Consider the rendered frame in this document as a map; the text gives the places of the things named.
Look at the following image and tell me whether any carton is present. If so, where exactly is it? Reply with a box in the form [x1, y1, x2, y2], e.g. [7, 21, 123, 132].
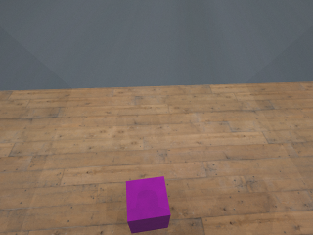
[126, 176, 171, 234]

